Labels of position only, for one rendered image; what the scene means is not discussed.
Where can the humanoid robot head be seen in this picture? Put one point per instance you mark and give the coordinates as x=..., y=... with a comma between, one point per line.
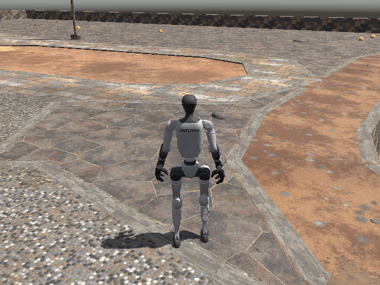
x=189, y=103

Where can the left robot forearm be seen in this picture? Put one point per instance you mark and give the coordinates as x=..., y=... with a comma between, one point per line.
x=161, y=159

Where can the robot left hand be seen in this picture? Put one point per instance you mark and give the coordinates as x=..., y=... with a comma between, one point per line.
x=158, y=173

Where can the right robot upper arm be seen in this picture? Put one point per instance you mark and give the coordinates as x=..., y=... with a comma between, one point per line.
x=207, y=125

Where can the left robot upper arm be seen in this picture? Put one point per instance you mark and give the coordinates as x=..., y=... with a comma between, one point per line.
x=170, y=126

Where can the right robot foot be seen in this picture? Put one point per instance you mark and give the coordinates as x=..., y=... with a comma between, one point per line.
x=204, y=237

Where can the right robot forearm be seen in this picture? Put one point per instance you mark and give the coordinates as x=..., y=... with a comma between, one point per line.
x=217, y=159

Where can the robot right hand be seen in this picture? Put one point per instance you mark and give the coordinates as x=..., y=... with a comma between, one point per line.
x=220, y=175

